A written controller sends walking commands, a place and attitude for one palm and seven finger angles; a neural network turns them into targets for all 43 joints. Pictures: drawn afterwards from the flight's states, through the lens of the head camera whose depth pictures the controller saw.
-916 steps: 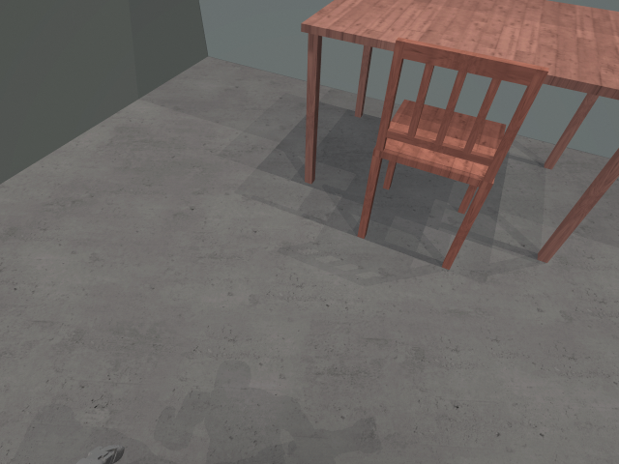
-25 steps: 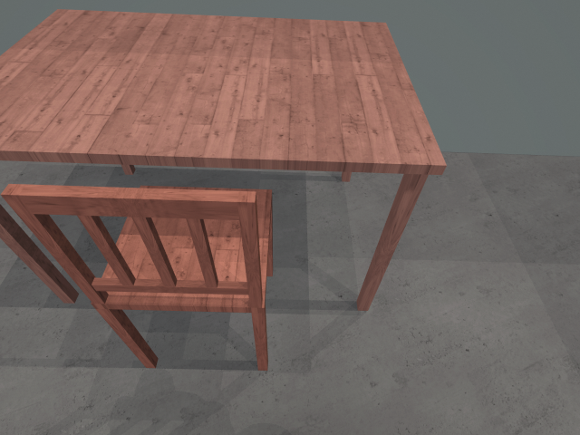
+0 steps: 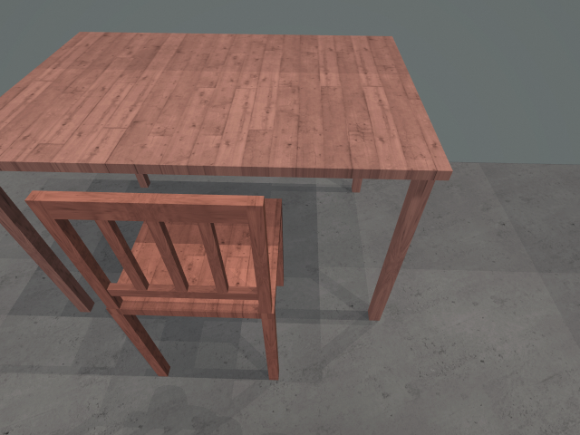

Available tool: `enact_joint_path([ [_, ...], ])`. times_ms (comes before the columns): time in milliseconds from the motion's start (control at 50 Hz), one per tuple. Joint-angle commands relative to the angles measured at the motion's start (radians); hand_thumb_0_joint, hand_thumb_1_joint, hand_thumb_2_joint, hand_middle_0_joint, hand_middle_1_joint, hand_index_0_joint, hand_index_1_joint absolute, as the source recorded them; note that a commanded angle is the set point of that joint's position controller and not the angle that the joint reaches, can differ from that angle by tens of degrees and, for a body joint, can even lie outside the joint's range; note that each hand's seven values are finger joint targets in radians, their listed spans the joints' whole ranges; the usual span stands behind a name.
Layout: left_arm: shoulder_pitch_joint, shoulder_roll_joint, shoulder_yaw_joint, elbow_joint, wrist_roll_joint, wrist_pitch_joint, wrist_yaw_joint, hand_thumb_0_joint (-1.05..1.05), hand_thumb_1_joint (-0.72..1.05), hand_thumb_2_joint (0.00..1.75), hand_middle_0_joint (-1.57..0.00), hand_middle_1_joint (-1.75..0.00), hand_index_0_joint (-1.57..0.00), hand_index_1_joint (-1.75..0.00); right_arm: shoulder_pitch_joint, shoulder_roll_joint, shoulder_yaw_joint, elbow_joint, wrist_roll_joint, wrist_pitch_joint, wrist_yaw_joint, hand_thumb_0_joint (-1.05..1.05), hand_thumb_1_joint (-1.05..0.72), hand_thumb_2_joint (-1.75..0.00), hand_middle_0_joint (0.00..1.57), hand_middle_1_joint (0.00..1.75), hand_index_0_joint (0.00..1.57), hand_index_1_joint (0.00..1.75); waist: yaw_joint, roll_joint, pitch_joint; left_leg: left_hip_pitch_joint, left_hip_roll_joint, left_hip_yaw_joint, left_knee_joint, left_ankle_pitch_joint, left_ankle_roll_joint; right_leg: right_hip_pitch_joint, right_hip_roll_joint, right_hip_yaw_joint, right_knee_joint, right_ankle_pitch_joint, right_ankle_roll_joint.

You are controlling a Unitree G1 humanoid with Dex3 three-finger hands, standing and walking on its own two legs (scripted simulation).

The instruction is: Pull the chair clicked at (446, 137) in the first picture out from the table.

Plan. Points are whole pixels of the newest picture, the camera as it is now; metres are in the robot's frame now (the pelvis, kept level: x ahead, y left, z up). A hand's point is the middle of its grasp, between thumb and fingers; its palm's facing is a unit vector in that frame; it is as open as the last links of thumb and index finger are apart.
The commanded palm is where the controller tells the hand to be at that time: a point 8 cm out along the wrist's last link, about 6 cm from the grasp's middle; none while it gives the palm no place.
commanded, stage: look again from close up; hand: left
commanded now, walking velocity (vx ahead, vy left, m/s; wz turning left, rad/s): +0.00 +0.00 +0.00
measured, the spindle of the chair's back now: (169, 256) +0.46 +0.27 -0.10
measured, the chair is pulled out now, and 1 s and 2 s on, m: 0.00 0.00 0.00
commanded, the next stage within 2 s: raise the hand toward the chair's back in 1.96 s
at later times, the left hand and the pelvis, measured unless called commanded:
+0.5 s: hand out of the picture +0.00 +0.16 -0.17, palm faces +0.03 -0.98 -0.18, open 7.4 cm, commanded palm none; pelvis +0.00 -0.01 +0.00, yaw +0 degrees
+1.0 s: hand out of the picture -0.01 +0.16 -0.17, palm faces +0.04 -0.99 -0.17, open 7.4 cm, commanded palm none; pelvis +0.01 +0.00 +0.00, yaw +0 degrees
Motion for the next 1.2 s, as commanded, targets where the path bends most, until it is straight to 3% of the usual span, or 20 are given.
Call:
enact_joint_path([
  [0, 0.036, 0.116, 0.024, -0.040, 0.004, -0.016, 0.001, 0.00, 0.90, 0.90, -0.20, -0.30, -0.20, -0.30, 0.040, -0.098, -0.013, -0.032, 0.002, -0.011, -0.006, 0.00, -0.90, -0.90, 0.20, 0.30, 0.20, 0.30, -0.005, -0.022, 0.047, -0.072, 0.065, -0.070, -0.133, 0.033, 0.016, 0.001, -0.030, 0.050, -0.112, -0.015, -0.064],
  [580, 0.075, 0.078, 0.025, 0.005, 0.005, -0.019, 0.004, 0.00, 0.90, 0.90, -0.20, -0.30, -0.20, -0.30, 0.056, -0.064, -0.008, 0.042, 0.006, -0.012, -0.011, 0.00, -0.90, -0.90, 0.20, 0.30, 0.20, 0.30, 0.004, -0.017, 0.052, -0.061, 0.074, -0.062, -0.149, 0.058, 0.010, 0.029, -0.026, 0.039, -0.134, 0.032, -0.061],
  [760, 0.088, 0.068, 0.026, 0.006, 0.006, -0.015, 0.004, 0.00, 0.90, 0.90, -0.20, -0.30, -0.20, -0.30, 0.067, -0.049, -0.010, 0.048, 0.006, -0.007, -0.011, 0.00, -0.90, -0.90, 0.20, 0.30, 0.20, 0.30, 0.004, -0.012, 0.077, -0.076, 0.073, -0.064, -0.166, -0.010, 0.012, 0.009, -0.021, 0.041, -0.150, -0.028, -0.061],
  [940, 0.099, 0.056, 0.029, 0.006, 0.006, -0.018, 0.005, 0.00, 0.90, 0.90, -0.20, -0.30, -0.20, -0.30, 0.076, -0.049, -0.010, 0.049, 0.006, -0.015, -0.013, 0.00, -0.90, -0.90, 0.20, 0.30, 0.20, 0.30, 0.005, -0.003, 0.038, -0.059, 0.081, -0.064, -0.159, 0.054, 0.016, 0.035, -0.020, 0.032, -0.117, 0.058, -0.061],
  [1180, 0.108, 0.046, 0.030, 0.012, 0.008, -0.017, 0.008, 0.00, 0.90, 0.90, -0.20, -0.30, -0.20, -0.30, 0.079, -0.041, -0.008, 0.054, 0.007, -0.015, -0.017, 0.00, -0.90, -0.90, 0.20, 0.30, 0.20, 0.30, 0.007, -0.010, 0.073, -0.059, 0.081, -0.061, -0.159, 0.069, 0.016, 0.025, -0.018, 0.035, -0.121, 0.067, -0.061],
])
